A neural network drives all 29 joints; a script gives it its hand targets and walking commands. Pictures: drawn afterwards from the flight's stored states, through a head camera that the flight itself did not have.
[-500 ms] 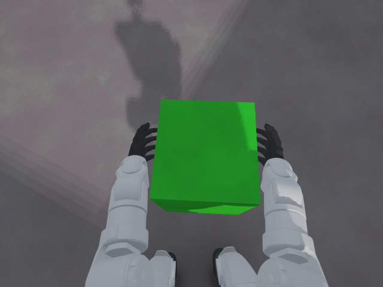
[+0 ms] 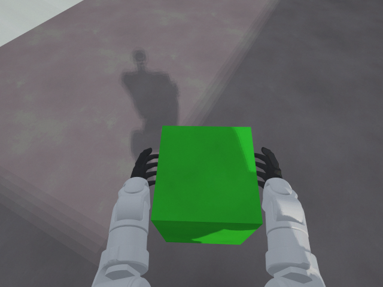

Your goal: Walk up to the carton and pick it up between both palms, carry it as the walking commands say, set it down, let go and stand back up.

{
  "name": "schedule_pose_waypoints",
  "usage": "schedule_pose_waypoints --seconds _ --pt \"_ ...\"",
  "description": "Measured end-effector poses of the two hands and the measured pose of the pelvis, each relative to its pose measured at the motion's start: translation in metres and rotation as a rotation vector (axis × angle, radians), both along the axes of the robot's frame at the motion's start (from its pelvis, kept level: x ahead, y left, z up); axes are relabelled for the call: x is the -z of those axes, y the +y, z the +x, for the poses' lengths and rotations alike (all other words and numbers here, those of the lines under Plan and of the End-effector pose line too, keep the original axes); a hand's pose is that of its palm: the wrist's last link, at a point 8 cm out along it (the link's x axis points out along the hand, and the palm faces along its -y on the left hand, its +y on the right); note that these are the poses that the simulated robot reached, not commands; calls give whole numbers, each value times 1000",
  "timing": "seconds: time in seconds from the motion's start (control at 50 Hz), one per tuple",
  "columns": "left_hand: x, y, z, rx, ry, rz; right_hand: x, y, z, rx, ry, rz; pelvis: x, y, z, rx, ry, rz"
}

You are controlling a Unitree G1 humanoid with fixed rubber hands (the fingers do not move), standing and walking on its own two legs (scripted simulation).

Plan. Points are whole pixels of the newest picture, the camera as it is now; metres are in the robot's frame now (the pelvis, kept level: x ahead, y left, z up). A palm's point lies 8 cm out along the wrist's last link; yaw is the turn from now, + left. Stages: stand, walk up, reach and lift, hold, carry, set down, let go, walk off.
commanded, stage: reach and lift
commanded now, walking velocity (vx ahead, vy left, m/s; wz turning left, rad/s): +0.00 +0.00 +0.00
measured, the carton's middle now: (204, 190) +0.34 -0.03 -0.07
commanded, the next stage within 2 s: hold in 1.72 s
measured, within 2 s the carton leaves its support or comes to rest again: neither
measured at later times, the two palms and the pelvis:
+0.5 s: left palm (132, 178) +0.31 +0.12 +0.06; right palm (281, 179) +0.30 -0.17 +0.06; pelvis +0.01 +0.00 +0.01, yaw +0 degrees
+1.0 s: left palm (123, 182) +0.30 +0.14 +0.06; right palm (272, 177) +0.31 -0.15 +0.06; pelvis +0.00 +0.00 +0.01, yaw +0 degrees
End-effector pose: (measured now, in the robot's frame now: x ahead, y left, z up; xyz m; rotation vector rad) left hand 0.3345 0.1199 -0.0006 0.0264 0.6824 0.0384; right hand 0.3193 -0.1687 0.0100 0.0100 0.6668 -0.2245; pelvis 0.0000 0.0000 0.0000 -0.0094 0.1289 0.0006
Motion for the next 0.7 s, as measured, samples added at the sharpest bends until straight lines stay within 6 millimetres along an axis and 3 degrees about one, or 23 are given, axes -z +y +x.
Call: schedule_pose_waypoints --seconds 0.44,0.7 --pt "-54 2 -20 1 -25 20 -49 2 -19 -10 -22 3 -9 -2 7 0 -221 5" --pt "-59 12 -29 -35 -9 19 -54 12 -20 -43 -5 0 -9 -2 4 5 -264 5"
